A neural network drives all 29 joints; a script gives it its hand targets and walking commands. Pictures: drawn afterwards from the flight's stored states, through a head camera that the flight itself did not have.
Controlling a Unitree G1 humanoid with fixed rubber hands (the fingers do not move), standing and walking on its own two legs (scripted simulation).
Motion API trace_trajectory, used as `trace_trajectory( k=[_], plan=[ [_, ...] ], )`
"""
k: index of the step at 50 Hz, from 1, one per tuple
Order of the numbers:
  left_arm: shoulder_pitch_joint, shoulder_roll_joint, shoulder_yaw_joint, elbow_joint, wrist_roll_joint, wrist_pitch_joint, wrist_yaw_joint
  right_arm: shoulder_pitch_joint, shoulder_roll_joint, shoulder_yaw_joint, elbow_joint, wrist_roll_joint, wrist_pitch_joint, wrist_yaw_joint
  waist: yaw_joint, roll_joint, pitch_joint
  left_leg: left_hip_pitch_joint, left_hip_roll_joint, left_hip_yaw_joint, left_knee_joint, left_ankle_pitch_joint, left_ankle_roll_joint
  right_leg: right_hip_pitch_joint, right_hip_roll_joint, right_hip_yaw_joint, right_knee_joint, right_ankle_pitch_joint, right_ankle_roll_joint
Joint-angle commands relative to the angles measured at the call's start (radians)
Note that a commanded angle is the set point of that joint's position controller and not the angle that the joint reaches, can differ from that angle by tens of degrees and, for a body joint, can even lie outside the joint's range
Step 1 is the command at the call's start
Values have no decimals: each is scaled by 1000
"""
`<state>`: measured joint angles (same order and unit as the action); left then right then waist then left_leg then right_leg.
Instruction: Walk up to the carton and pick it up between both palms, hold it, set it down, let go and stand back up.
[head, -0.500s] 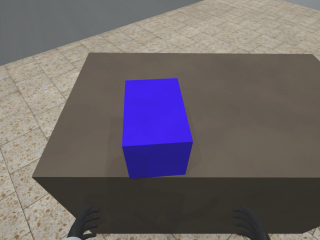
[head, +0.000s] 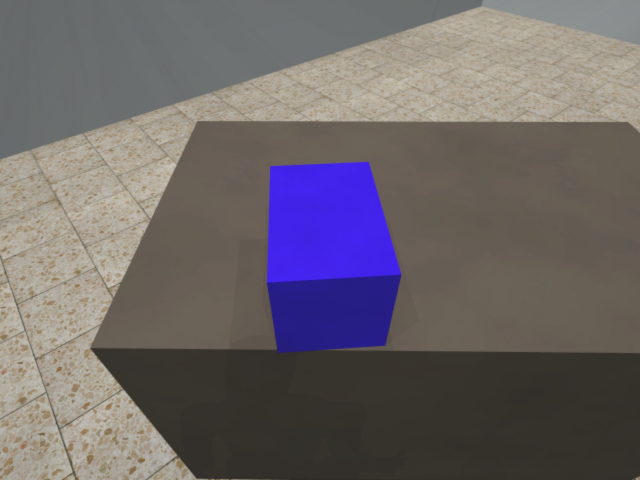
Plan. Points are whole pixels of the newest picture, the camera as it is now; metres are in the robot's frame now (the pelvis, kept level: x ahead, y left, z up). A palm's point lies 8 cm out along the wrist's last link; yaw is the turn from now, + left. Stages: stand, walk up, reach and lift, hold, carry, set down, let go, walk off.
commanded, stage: stand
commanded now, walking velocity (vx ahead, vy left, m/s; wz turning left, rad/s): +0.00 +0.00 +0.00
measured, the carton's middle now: (325, 252) +0.45 +0.01 +0.03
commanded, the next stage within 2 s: none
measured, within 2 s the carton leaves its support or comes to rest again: neither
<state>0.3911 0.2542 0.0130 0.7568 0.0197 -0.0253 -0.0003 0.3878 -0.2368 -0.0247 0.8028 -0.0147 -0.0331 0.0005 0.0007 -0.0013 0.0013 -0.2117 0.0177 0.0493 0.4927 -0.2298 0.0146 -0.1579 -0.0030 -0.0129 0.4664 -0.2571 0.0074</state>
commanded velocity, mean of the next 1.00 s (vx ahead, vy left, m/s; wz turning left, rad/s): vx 0.00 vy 0.00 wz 0.00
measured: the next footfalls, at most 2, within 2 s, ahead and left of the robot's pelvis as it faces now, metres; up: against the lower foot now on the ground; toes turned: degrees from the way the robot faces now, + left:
none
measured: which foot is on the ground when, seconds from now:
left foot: down 0.00-1.00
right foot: down 0.00-1.00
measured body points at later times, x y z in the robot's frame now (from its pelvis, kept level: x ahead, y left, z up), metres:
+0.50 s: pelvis -0.02 +0.01 +0.00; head -0.04 +0.01 +0.45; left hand -0.03 +0.27 -0.14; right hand -0.01 -0.25 -0.14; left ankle +0.03 +0.11 -0.74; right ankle +0.00 -0.12 -0.74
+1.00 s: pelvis -0.01 +0.00 +0.00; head -0.02 +0.00 +0.45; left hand +0.00 +0.25 -0.14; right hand -0.01 -0.25 -0.15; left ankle +0.02 +0.11 -0.74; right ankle +0.00 -0.13 -0.74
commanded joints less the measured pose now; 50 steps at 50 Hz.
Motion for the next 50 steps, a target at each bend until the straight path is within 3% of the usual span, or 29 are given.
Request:
trace_trajectory(
  k=[1,9,18,32,50],
  plan=[
    [15,120,28,-71,-2,-26,10,22,-137,-30,-71,4,-23,-8,0,7,66,-47,86,-121,-116,-10,20,-66,-85,100,-97,-2,-20],
    [62,117,15,-16,-1,-20,13,47,-145,-26,-41,7,-12,-11,2,25,112,-120,90,-154,-173,-186,20,-88,-72,93,-79,-70,-13],
    [97,110,11,32,-2,-17,18,62,-142,-26,-9,7,0,-15,-2,24,118,-129,90,-167,-187,-239,19,-117,-66,95,-75,-98,-10],
    [116,106,9,82,-7,-11,26,71,-124,-18,39,8,11,-21,-8,5,115,-90,82,-153,-153,-170,13,-154,-75,119,-96,-94,-16],
    [77,93,0,125,-15,-6,34,67,-97,0,94,11,12,-31,-5,3,93,-36,83,-131,-124,-20,4,-122,-85,123,-106,11,-21]
  ],
)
